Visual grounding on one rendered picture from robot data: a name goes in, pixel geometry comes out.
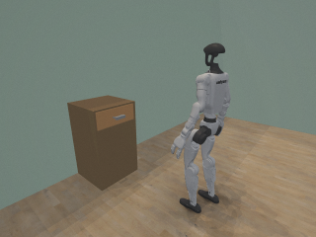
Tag right robot forearm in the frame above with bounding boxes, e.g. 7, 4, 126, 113
217, 102, 230, 121

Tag right robot hand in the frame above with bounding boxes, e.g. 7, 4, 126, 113
217, 120, 224, 136

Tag left robot upper arm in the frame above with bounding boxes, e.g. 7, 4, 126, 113
196, 73, 210, 113

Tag handle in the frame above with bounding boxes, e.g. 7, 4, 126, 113
113, 115, 125, 120

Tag cabinet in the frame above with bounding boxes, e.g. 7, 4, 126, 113
67, 95, 138, 191

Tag left robot hand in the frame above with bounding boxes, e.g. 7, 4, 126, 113
171, 135, 187, 159

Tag left robot forearm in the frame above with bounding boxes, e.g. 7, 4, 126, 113
180, 103, 200, 139

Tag robot left thigh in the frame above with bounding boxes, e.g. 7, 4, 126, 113
184, 127, 208, 176

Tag humanoid robot head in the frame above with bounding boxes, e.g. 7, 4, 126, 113
203, 42, 225, 74

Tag drawer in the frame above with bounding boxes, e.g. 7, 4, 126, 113
95, 104, 134, 131

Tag right robot upper arm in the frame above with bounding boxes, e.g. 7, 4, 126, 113
223, 72, 231, 104

